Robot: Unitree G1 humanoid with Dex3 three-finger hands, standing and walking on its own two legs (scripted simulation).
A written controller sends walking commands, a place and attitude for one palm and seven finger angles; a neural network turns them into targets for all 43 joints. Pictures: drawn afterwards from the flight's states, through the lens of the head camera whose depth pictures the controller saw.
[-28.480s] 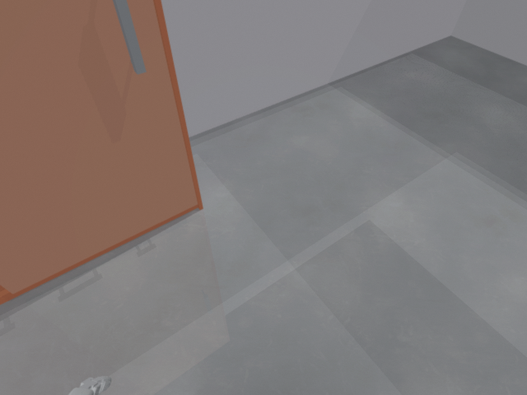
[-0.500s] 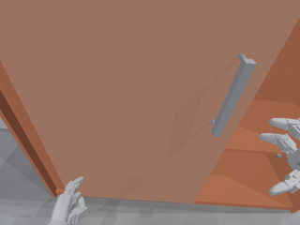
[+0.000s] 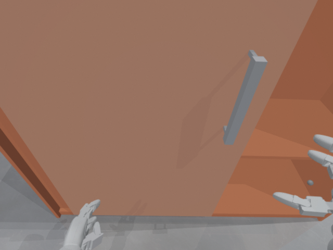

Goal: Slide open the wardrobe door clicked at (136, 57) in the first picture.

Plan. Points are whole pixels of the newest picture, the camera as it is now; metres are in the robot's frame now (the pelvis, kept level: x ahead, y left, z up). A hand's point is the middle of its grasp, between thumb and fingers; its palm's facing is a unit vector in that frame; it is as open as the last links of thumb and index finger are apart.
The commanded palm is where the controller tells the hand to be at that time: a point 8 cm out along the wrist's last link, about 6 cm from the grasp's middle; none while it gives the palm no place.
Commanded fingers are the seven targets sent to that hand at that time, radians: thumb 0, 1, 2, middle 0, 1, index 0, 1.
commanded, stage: draw the hand back to the body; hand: right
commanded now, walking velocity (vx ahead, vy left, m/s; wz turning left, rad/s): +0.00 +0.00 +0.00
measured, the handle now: (238, 102) +0.46 -0.20 +0.15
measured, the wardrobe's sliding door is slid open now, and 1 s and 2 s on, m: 0.68 0.68 0.68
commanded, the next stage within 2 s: step back with the hand held close in 0.82 s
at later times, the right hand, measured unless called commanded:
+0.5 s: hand (310, 177) +0.21 -0.26 +0.16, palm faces +0.43 +0.82 -0.37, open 8.3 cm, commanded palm +0.16 -0.30 +0.18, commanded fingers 0.00 -0.90 -0.90 0.20 0.30 0.20 0.30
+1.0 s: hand (306, 178) +0.21 -0.25 +0.16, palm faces +0.44 +0.82 -0.38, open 7.5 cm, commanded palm +0.16 -0.28 +0.18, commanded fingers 0.00 -0.90 -0.90 0.20 0.30 0.20 0.30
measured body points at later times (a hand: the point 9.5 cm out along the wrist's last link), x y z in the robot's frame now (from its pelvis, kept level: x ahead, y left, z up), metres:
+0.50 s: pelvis +0.02 +0.00 +0.00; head +0.00 +0.01 +0.45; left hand +0.21 +0.22 -0.07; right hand +0.18 -0.30 +0.18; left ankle -0.01 +0.11 -0.74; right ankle +0.04 -0.09 -0.74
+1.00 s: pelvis +0.02 +0.01 +0.01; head -0.01 +0.03 +0.45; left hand +0.21 +0.24 -0.08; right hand +0.18 -0.29 +0.19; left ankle -0.01 +0.11 -0.74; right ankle +0.04 -0.09 -0.74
